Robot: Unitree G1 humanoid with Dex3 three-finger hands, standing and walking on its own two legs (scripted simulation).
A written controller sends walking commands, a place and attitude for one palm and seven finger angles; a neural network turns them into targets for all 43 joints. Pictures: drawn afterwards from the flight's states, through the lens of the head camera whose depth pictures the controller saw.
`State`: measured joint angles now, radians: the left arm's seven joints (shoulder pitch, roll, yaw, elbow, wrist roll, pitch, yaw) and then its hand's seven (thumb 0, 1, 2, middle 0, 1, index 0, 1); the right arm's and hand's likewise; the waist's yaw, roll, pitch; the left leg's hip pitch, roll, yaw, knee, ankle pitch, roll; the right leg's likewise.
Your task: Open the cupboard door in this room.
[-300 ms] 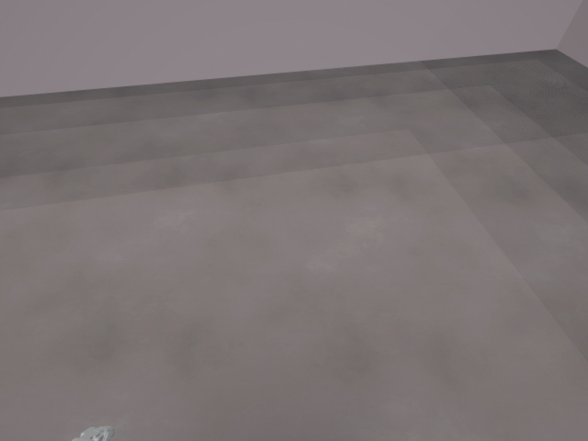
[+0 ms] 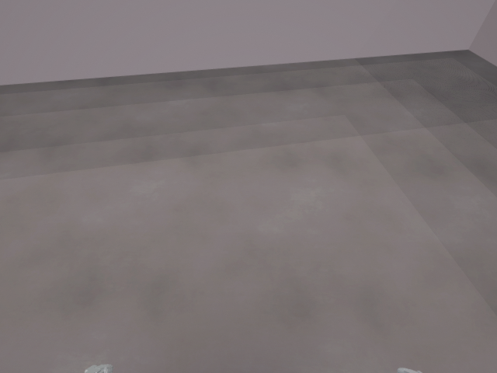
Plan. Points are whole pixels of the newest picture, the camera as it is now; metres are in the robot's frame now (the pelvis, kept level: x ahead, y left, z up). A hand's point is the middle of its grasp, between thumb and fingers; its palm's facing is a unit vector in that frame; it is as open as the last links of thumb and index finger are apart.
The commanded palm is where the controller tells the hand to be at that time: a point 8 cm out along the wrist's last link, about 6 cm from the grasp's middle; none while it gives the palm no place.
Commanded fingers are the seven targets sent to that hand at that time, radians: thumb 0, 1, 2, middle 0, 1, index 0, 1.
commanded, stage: stand and wait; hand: left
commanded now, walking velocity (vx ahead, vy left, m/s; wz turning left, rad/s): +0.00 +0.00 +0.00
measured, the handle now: out of the picture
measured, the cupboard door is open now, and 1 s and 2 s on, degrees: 0 0 0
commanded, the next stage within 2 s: turn or walk to find it in 0.60 s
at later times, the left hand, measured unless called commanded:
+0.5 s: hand out of the picture +0.06 +0.24 -0.15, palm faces -0.04 -0.94 -0.34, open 7.4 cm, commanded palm none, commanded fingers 0.00 0.90 0.90 -0.20 -0.30 -0.20 -0.30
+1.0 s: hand out of the picture +0.02 +0.22 -0.19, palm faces +0.06 -0.97 -0.24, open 7.4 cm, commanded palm none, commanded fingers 0.00 0.90 0.90 -0.20 -0.30 -0.20 -0.30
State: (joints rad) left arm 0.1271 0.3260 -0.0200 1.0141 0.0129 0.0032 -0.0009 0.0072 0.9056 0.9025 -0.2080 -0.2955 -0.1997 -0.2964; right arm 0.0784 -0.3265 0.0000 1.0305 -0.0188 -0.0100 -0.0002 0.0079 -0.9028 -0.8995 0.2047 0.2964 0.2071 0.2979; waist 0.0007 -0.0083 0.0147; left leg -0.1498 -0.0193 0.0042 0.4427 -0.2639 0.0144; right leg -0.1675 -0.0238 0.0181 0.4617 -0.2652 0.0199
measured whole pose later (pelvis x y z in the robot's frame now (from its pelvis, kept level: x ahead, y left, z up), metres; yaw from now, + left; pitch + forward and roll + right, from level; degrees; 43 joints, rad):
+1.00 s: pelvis -0.03 +0.01 -0.02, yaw +5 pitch -1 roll +0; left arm 0.19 0.26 0.00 0.97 0.02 0.05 0.02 0.01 0.91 0.90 -0.21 -0.30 -0.20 -0.30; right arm 0.20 -0.23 -0.02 1.01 -0.02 0.04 0.01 0.01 -0.91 -0.90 0.20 0.30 0.20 0.30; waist -0.01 -0.04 0.05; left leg -0.31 -0.05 -0.03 0.63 -0.30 0.03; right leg -0.29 -0.07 -0.06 0.65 -0.34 0.03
